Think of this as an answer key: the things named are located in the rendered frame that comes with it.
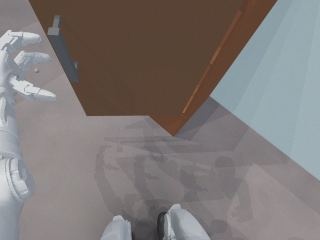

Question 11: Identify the robot left thigh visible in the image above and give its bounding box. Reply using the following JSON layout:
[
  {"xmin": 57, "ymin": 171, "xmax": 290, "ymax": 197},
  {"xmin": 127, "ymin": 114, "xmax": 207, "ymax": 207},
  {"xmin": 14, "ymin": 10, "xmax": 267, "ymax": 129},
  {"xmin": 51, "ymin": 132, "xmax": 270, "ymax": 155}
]
[{"xmin": 100, "ymin": 219, "xmax": 132, "ymax": 240}]

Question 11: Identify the left robot hand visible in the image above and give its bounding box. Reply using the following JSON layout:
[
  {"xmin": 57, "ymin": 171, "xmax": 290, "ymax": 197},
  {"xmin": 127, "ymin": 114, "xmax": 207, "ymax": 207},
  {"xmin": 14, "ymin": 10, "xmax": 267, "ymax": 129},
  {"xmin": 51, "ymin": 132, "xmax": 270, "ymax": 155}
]
[{"xmin": 0, "ymin": 30, "xmax": 58, "ymax": 102}]

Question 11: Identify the handle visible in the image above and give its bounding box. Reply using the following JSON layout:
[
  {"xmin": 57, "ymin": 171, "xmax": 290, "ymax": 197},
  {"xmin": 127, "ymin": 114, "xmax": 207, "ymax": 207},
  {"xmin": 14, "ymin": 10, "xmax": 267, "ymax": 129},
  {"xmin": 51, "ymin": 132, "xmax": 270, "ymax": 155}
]
[{"xmin": 47, "ymin": 15, "xmax": 79, "ymax": 82}]

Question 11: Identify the right robot foot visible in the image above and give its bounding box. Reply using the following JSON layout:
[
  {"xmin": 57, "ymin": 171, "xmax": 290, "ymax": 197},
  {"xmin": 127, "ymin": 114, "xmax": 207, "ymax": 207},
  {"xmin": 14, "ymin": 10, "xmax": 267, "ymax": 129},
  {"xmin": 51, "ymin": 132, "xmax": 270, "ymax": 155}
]
[{"xmin": 157, "ymin": 212, "xmax": 167, "ymax": 240}]

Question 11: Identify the robot left upper arm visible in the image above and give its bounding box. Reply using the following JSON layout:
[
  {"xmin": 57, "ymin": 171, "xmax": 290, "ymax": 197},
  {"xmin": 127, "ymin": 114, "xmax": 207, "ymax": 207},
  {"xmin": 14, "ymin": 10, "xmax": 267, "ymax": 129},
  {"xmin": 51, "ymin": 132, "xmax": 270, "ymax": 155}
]
[{"xmin": 0, "ymin": 157, "xmax": 36, "ymax": 240}]

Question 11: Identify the robot left forearm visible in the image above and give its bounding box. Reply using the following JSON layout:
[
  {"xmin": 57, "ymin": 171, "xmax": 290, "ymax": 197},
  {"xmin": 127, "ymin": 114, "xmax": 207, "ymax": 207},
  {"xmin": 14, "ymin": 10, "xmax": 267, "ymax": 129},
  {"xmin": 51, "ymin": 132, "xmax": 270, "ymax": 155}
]
[{"xmin": 0, "ymin": 86, "xmax": 23, "ymax": 161}]

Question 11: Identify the cupboard door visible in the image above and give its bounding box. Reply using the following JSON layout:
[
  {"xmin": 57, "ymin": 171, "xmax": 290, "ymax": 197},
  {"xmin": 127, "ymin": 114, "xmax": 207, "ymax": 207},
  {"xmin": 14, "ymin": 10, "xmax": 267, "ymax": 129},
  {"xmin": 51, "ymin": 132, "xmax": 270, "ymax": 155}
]
[{"xmin": 29, "ymin": 0, "xmax": 244, "ymax": 116}]

